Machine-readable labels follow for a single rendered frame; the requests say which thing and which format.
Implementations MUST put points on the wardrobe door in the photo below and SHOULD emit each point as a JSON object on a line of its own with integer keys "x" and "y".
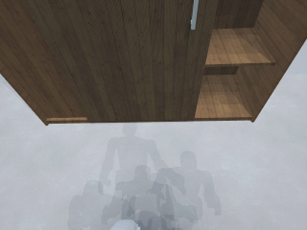
{"x": 26, "y": 55}
{"x": 129, "y": 60}

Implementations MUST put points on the robot left thigh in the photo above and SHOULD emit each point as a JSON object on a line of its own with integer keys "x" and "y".
{"x": 125, "y": 224}

